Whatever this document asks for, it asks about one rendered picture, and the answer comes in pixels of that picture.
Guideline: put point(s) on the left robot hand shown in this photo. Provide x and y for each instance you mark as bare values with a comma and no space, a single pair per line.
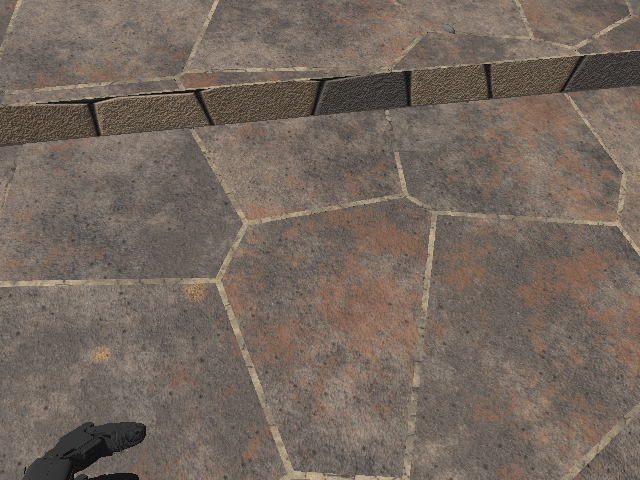
83,446

